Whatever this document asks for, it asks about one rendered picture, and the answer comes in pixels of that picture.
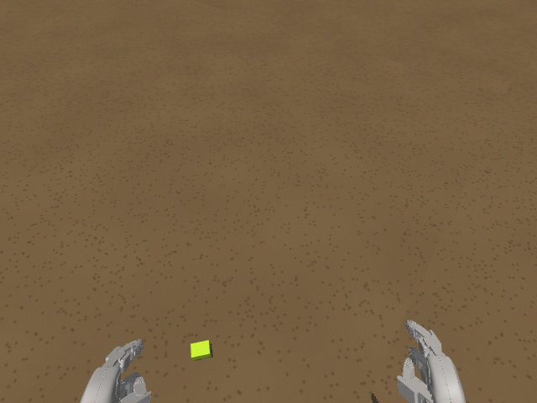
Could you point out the left robot hand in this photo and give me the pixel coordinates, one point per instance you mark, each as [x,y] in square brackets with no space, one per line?
[105,385]

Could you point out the right robot hand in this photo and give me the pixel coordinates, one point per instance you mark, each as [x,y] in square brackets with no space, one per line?
[437,371]

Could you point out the small box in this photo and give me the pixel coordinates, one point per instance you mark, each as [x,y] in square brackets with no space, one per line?
[200,350]

